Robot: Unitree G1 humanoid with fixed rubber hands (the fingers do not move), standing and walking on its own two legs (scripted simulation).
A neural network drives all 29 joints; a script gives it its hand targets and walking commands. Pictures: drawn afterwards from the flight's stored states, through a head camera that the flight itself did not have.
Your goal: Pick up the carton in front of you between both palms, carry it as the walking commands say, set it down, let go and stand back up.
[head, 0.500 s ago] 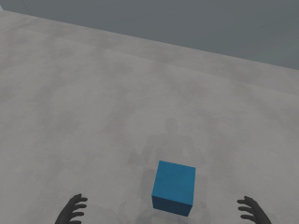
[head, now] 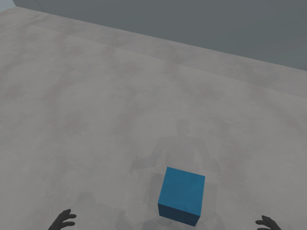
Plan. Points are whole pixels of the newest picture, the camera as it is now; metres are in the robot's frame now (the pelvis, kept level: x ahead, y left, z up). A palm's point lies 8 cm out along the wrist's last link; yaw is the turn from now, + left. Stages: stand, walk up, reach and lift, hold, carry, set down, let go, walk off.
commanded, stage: stand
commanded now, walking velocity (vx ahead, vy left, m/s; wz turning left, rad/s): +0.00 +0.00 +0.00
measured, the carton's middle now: (181, 196) +0.41 -0.08 -0.64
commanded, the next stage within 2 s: none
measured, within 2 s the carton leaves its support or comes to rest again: neither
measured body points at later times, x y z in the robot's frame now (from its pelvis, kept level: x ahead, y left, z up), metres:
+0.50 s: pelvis -0.02 +0.00 +0.01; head -0.01 -0.02 +0.46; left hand +0.10 +0.30 -0.09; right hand +0.09 -0.30 -0.11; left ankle -0.07 +0.15 -0.73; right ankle +0.00 -0.11 -0.73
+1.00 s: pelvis -0.03 +0.00 +0.01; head -0.02 -0.01 +0.46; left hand +0.08 +0.31 -0.10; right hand +0.07 -0.31 -0.11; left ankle -0.07 +0.15 -0.73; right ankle +0.00 -0.11 -0.73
